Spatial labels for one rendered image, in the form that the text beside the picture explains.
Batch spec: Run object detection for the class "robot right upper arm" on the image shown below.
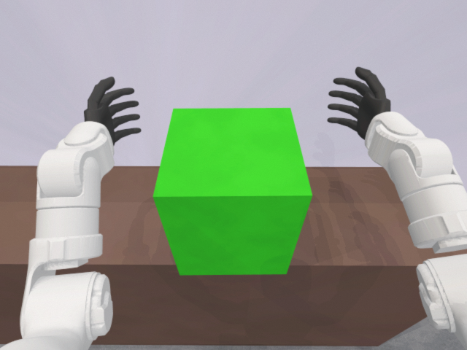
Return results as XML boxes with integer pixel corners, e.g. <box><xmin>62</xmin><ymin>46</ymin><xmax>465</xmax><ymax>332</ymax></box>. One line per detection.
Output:
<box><xmin>416</xmin><ymin>254</ymin><xmax>467</xmax><ymax>350</ymax></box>

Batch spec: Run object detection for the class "robot left upper arm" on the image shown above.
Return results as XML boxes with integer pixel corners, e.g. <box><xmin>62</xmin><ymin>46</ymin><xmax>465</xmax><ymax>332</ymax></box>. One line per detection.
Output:
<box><xmin>0</xmin><ymin>271</ymin><xmax>113</xmax><ymax>350</ymax></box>

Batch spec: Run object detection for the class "robot left forearm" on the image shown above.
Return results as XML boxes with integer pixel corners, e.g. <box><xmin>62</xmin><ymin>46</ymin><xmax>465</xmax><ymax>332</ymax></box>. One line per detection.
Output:
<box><xmin>20</xmin><ymin>121</ymin><xmax>115</xmax><ymax>338</ymax></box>

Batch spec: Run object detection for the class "carton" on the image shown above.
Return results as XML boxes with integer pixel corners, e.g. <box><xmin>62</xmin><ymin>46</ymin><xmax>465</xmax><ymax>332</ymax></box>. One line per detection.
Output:
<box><xmin>153</xmin><ymin>108</ymin><xmax>312</xmax><ymax>275</ymax></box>

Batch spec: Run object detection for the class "robot right forearm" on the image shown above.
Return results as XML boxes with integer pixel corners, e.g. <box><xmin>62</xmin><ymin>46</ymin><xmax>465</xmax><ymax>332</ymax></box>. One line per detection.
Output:
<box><xmin>365</xmin><ymin>112</ymin><xmax>467</xmax><ymax>253</ymax></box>

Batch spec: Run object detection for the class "left robot hand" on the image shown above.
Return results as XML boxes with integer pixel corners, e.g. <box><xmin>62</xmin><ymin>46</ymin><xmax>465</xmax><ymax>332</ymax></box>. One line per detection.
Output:
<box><xmin>84</xmin><ymin>77</ymin><xmax>142</xmax><ymax>146</ymax></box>

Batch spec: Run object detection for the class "pedestal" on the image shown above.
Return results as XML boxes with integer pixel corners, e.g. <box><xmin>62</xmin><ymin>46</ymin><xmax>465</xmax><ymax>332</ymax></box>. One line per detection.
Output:
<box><xmin>0</xmin><ymin>166</ymin><xmax>467</xmax><ymax>346</ymax></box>

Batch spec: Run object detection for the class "right robot hand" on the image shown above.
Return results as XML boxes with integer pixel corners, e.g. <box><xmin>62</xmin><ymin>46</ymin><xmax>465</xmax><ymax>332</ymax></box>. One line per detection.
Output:
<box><xmin>328</xmin><ymin>67</ymin><xmax>390</xmax><ymax>140</ymax></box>

